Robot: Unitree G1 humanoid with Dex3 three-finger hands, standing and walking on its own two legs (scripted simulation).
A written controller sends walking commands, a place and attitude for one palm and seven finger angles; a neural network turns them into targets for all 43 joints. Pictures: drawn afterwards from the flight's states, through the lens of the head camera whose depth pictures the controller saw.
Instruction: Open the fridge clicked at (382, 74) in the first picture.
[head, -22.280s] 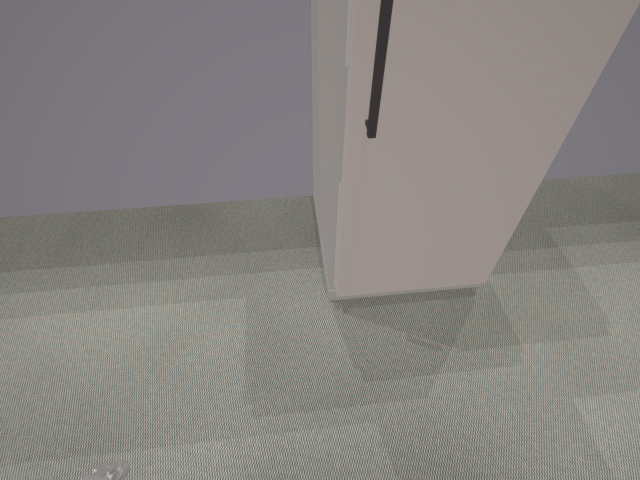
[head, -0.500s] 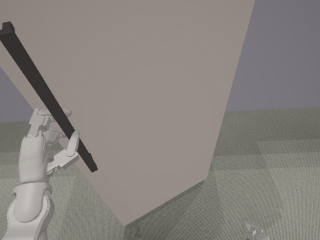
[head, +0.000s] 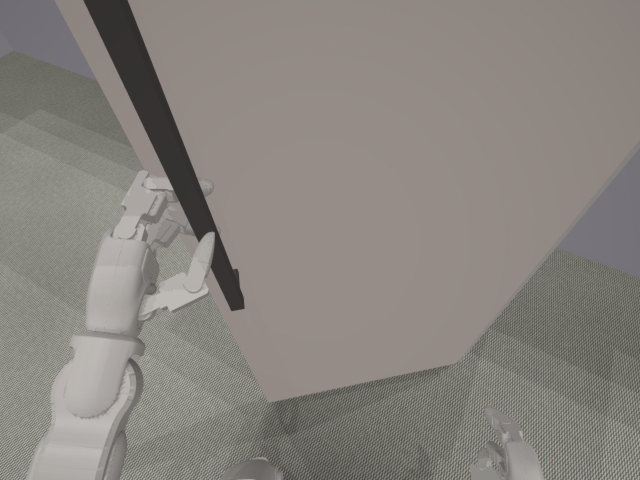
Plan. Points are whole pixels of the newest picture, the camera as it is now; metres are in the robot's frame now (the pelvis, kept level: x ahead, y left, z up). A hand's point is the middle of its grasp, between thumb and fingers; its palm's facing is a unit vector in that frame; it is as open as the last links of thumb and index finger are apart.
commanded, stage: walk backward, drawing the door open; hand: left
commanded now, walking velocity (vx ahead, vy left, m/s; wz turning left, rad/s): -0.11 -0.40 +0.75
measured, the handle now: (198, 198) +0.34 +0.12 +0.20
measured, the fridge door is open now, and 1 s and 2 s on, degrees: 40 62 55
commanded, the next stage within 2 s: stop walking and hold the door back in 0.70 s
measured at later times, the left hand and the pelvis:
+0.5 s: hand (259, 375) +0.19 +0.06 +0.16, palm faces +0.54 -0.76 -0.34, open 7.6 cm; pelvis +0.00 -0.23 -0.01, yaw +25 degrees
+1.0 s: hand out of the picture +0.12 -0.01 +0.16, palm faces +0.91 -0.35 -0.24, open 7.3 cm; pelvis +0.06 -0.42 +0.00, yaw +47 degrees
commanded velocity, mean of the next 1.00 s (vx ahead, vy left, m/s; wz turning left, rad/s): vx -0.05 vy -0.21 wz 0.58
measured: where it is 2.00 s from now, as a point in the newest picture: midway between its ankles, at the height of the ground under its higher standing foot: outside the picture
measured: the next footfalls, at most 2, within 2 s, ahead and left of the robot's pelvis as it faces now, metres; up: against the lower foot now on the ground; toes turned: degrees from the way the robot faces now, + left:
left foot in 0.02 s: +0.03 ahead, +0.13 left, +0.00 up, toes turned +7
right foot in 0.26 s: +0.13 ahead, -0.27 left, +0.00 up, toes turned +12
